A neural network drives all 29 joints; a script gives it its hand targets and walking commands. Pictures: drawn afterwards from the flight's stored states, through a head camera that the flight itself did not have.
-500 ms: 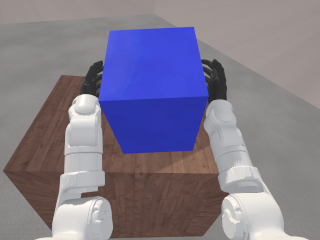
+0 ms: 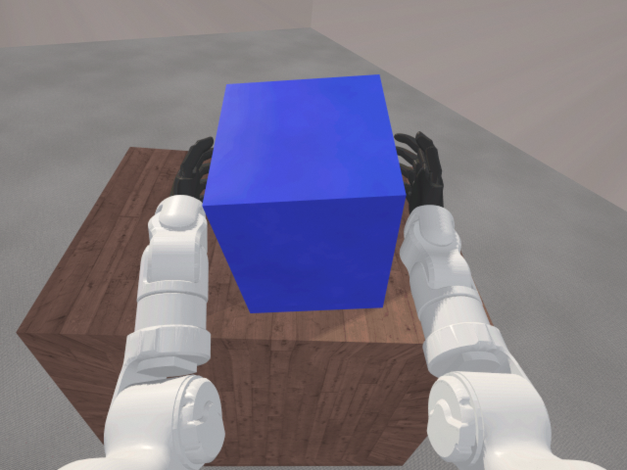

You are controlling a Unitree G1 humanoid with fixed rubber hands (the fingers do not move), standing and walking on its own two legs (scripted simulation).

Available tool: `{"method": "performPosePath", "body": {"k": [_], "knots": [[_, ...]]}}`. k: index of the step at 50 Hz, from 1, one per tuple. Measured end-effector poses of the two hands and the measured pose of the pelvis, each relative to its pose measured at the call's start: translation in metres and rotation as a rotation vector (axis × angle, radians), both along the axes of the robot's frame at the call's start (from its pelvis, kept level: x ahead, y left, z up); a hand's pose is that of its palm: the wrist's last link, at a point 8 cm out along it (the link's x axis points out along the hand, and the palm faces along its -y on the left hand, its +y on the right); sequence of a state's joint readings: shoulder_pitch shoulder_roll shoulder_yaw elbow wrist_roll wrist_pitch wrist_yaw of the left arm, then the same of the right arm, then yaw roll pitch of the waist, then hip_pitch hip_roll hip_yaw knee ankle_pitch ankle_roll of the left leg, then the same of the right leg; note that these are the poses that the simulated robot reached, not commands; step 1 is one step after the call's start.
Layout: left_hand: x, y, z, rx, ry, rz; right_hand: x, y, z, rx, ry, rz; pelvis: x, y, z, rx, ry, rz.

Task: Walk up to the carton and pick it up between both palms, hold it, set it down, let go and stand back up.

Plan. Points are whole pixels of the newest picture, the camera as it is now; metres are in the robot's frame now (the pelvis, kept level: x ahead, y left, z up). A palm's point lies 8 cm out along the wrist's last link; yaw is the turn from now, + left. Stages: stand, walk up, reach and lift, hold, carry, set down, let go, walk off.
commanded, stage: set down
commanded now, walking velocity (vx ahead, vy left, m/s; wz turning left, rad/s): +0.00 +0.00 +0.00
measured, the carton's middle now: (309, 203) +0.43 -0.01 +0.14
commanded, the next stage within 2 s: none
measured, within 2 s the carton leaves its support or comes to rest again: neither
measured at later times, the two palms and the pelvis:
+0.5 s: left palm (209, 210) +0.41 +0.13 +0.14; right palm (426, 210) +0.40 -0.16 +0.17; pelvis +0.01 +0.00 +0.00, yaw -2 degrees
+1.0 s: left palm (213, 219) +0.42 +0.12 +0.12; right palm (421, 223) +0.40 -0.16 +0.14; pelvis +0.01 +0.00 +0.00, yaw -3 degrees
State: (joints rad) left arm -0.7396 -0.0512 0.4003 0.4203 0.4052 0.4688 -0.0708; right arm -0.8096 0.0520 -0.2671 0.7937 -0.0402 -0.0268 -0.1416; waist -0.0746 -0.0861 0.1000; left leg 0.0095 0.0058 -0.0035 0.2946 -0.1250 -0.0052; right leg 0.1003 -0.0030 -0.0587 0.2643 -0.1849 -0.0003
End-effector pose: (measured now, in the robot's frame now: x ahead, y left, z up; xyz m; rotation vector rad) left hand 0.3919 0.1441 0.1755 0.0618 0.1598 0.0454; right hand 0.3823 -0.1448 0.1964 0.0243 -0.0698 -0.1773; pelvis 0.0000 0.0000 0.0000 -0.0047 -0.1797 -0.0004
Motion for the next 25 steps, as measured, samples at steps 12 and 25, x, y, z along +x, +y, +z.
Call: {"method": "performPosePath", "body": {"k": [12, 25], "knots": [[0.010, -0.010, -0.015, 0.012, 0.038, -0.019, 0.005, -0.009, -0.014, 0.004, 0.039, -0.018, 0.001, 0.003, 0.001, 0.001, 0.035, -0.013], [0.022, -0.018, -0.035, -0.006, 0.070, -0.035, 0.014, -0.017, -0.028, 0.009, 0.069, -0.032, 0.009, 0.002, 0.002, 0.005, 0.063, -0.031]]}}
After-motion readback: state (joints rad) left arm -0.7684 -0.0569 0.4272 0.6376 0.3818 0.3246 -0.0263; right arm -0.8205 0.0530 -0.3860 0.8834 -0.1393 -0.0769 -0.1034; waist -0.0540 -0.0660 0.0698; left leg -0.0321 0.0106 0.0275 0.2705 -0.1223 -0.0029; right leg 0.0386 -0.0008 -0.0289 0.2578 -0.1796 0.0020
